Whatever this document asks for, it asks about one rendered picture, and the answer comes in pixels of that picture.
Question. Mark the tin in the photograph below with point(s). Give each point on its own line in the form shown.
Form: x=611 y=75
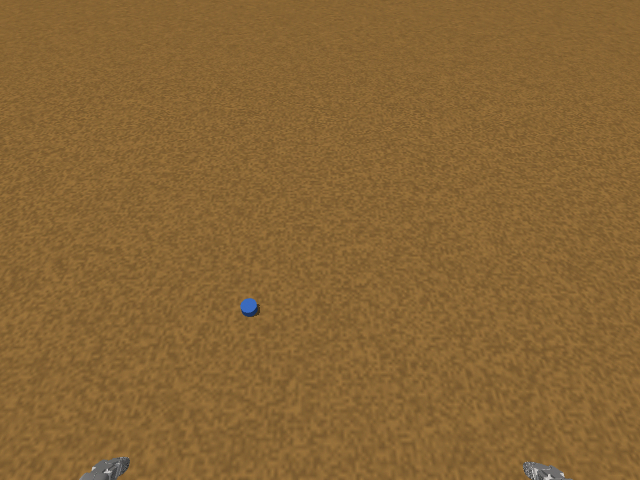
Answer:
x=249 y=307

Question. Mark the right robot hand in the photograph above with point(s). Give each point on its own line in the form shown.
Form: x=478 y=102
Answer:
x=537 y=471

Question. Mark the left robot hand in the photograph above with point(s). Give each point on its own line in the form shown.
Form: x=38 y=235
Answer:
x=108 y=469

